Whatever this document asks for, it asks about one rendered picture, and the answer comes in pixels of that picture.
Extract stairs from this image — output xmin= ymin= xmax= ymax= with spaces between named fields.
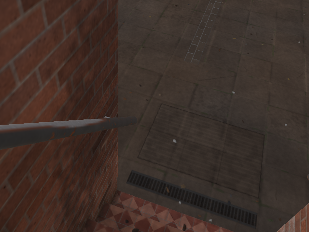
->
xmin=81 ymin=190 xmax=234 ymax=232

